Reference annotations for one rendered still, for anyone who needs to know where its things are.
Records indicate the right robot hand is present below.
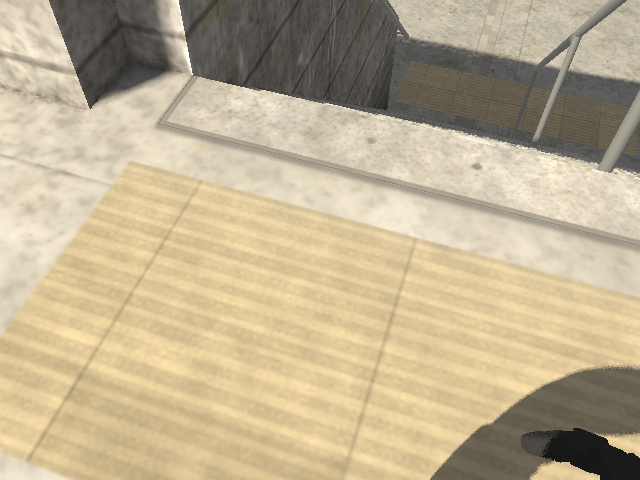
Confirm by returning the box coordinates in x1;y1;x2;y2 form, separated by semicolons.
521;428;640;480

